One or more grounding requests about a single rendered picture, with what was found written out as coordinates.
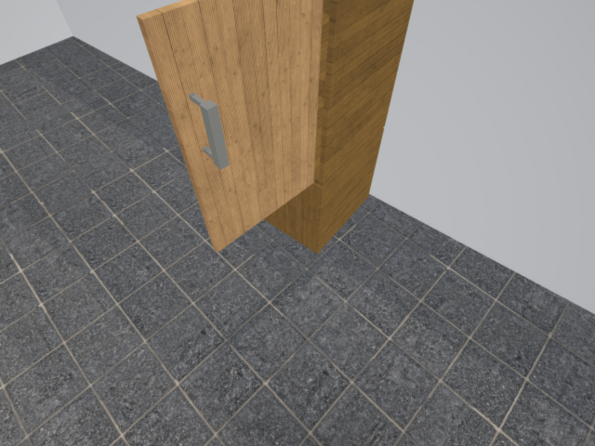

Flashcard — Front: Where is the handle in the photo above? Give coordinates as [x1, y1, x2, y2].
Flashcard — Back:
[189, 93, 230, 170]

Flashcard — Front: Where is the cupboard door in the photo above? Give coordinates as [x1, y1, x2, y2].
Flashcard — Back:
[137, 0, 323, 252]

